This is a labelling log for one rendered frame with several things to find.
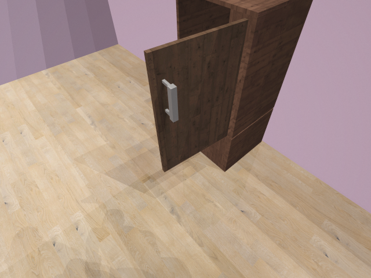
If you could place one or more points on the handle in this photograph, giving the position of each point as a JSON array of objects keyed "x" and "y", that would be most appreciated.
[{"x": 172, "y": 100}]

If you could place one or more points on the cupboard door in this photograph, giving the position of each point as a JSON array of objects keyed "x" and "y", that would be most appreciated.
[{"x": 205, "y": 68}]

